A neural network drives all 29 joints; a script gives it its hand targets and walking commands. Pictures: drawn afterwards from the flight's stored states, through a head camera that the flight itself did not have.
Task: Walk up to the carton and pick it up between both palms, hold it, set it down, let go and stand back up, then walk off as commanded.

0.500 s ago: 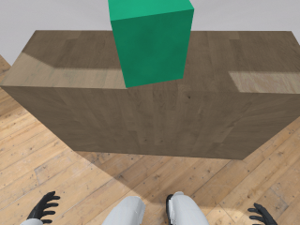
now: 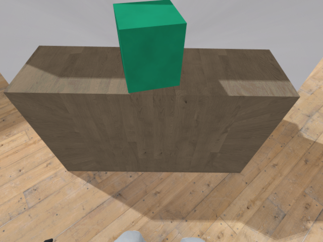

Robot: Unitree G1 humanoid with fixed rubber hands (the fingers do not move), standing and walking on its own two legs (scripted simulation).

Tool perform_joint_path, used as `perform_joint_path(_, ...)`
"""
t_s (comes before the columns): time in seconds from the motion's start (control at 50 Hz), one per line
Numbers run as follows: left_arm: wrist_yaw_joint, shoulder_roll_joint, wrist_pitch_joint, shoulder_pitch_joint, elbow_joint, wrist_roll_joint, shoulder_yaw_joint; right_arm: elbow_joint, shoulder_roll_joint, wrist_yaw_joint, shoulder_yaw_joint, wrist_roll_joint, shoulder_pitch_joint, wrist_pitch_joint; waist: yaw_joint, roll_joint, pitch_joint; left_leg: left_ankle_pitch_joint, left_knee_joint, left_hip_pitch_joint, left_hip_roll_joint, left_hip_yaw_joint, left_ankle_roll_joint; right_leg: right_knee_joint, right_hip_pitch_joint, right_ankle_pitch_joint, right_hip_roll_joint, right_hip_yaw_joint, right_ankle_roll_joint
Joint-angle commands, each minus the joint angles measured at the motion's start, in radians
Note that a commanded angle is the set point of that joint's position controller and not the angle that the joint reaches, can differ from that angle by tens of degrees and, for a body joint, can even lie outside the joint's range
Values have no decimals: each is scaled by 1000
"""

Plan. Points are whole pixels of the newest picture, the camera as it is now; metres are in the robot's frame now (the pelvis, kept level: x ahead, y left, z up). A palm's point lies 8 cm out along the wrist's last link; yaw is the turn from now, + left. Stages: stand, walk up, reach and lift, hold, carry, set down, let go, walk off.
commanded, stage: walk off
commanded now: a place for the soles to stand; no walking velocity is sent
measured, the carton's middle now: (148, 47) +0.75 +0.07 +0.08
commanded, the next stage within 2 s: stand in 0.92 s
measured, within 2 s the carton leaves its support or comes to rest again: neither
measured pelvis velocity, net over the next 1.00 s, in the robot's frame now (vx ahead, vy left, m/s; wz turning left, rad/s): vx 0.02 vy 0.01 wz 0.01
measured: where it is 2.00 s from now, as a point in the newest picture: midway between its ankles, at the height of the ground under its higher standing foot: outside the picture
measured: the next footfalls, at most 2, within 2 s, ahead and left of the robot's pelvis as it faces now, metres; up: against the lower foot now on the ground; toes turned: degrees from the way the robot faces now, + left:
none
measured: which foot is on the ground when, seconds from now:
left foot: down 0.00-1.00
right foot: down 0.00-1.00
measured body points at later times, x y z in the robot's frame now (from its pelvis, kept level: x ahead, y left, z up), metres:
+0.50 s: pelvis +0.01 +0.01 +0.01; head +0.02 +0.01 +0.46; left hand +0.11 +0.33 -0.10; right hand +0.10 -0.29 -0.11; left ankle +0.03 +0.13 -0.72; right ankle +0.04 -0.11 -0.72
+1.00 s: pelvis +0.02 +0.01 +0.01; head +0.03 +0.01 +0.46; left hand +0.13 +0.32 -0.10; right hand +0.12 -0.30 -0.11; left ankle +0.03 +0.13 -0.72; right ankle +0.04 -0.11 -0.72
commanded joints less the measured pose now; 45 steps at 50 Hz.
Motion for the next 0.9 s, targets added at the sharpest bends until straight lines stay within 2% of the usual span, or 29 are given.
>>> perform_joint_path(0.0, 16, 237, -55, -135, -112, -10, 48, -46, -190, 1, -53, 6, 15, -40, -25, -131, -48, 55, -45, 32, 21, 5, 36, -324, -69, -335, -290, 368, -141)
perform_joint_path(0.04, 10, 241, -46, -168, -108, -11, 43, -32, -190, 3, -55, 1, 43, -45, -43, -175, -40, 56, -203, 135, 19, 9, 56, -307, -141, -443, -249, 289, -112)
perform_joint_path(0.06, 9, 230, -41, -168, -95, -13, 37, -21, -201, 1, -57, -6, 43, -49, -50, -148, -28, 11, -280, 164, 30, -29, 70, -276, -179, -452, -224, 252, -90)
perform_joint_path(0.08, 5, 207, -37, -160, -92, -18, 33, -24, -229, 2, -60, -12, 42, -51, -45, -61, -9, -89, -382, 133, 86, -149, 80, -230, -199, -499, -166, 186, -56)
perform_joint_path(0.1, 4, 194, -34, -141, -72, -24, 35, -30, -249, 2, -56, -13, 2, -57, -29, 5, 11, -262, -484, 43, 159, -283, 94, -137, -150, -406, -117, 122, -28)
perform_joint_path(0.12, 2, 195, -37, -115, -55, -29, 38, -36, -252, 2, -48, -6, -33, -64, -5, 9, 7, -314, -554, -54, 217, -355, 108, -22, -23, -244, -79, 52, -18)
perform_joint_path(0.14, 4, 193, -43, -79, -40, -32, 38, -50, -231, -1, -34, -4, -98, -71, 27, 20, 5, -209, -546, -89, 228, -344, 106, 0, 51, -140, -88, 21, -17)
perform_joint_path(0.16, 5, 191, -50, -55, -31, -34, 39, -56, -230, 0, -31, -3, -131, -74, 44, 22, -25, -105, -508, -108, 206, -281, 103, -44, 123, -107, -87, 17, -23)
perform_joint_path(0.18, 6, 191, -55, -46, -26, -33, 40, -58, -223, 0, -29, -6, -142, -75, 47, 35, -51, -33, -469, -110, 172, -216, 94, -86, 161, -94, -89, 19, -29)
perform_joint_path(0.2, 7, 190, -59, -53, -27, -33, 37, -56, -210, 1, -25, -5, -148, -72, 45, 38, -73, 21, -418, -96, 140, -171, 86, -147, 162, -110, -108, 72, -40)
perform_joint_path(0.24, 9, 224, -70, -93, -30, -23, 40, -41, -185, 4, -27, -3, -118, -66, 12, -14, -79, 49, -313, -37, 72, -108, 59, -256, 84, -218, -195, 233, -77)
perform_joint_path(0.26, 8, 229, -70, -115, -34, -20, 40, -29, -183, 4, -28, -4, -96, -65, -2, -13, -82, 57, -296, -2, 60, -88, 58, -274, 50, -239, -216, 260, -92)
perform_joint_path(0.3, 9, 228, -70, -150, -38, -20, 32, -9, -185, 5, -31, -4, -80, -65, -16, 10, -64, 86, -321, 26, 70, -94, 62, -267, 2, -244, -218, 246, -98)
perform_joint_path(0.32, 7, 215, -70, -153, -41, -23, 26, -8, -194, 4, -30, -3, -81, -68, -17, 25, -65, 108, -357, 30, 88, -108, 69, -240, 10, -183, -188, 209, -80)
perform_joint_path(0.36, 7, 210, -69, -133, -38, -26, 23, -16, -201, 4, -27, 1, -103, -73, 2, 45, -82, 165, -378, 20, 110, -123, 67, -197, 51, -79, -163, 153, -60)
perform_joint_path(0.42, 8, 214, -72, -114, -35, -27, 23, -23, -196, -1, -25, -1, -113, -75, 9, 48, -114, 273, -348, 41, 107, -108, 66, -180, 80, 50, -176, 148, -62)
perform_joint_path(0.44, 9, 217, -74, -118, -34, -27, 23, -23, -194, -2, -25, 0, -111, -74, 5, 30, -135, 303, -338, 58, 101, -95, 62, -178, 89, 83, -179, 158, -65)
perform_joint_path(0.52, 11, 216, -72, -128, -38, -27, 19, -21, -198, -6, -28, -5, -119, -73, 2, 29, -149, 361, -331, 88, 105, -88, 64, -154, 85, 172, -182, 136, -65)
perform_joint_path(0.62, 11, 211, -70, -130, -37, -24, 16, -17, -192, -8, -30, -1, -129, -69, 2, 19, -176, 364, -320, 102, 100, -72, 60, -166, 99, 204, -195, 148, -73)
perform_joint_path(0.64, 12, 216, -71, -129, -31, -23, 17, -16, -193, -7, -32, 0, -134, -66, 2, -3, -181, 369, -308, 122, 93, -65, 59, -179, 92, 209, -202, 159, -78)
perform_joint_path(0.68, 12, 214, -67, -143, -37, -22, 15, -10, -195, -7, -33, 0, -133, -63, -3, -7, -169, 328, -306, 113, 87, -61, 56, -187, 84, 196, -210, 173, -82)
perform_joint_path(0.76, 12, 214, -66, -151, -32, -22, 13, -8, -198, -5, -31, 0, -142, -61, -5, -1, -155, 305, -342, 113, 101, -78, 60, -188, 63, 133, -197, 151, -70)
perform_joint_path(0.88, 12, 210, -62, -153, -28, -22, 12, 3, -192, -4, -30, -2, -140, -60, -4, 14, -159, 318, -340, 107, 100, -70, 54, -184, 85, 163, -202, 150, -69)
